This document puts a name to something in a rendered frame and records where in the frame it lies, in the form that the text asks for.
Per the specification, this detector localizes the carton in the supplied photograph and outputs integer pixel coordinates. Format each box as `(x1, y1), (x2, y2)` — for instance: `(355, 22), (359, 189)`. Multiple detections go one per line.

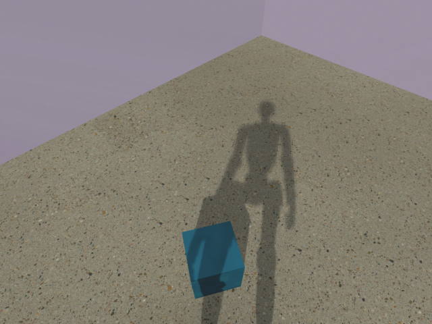
(182, 221), (245, 299)

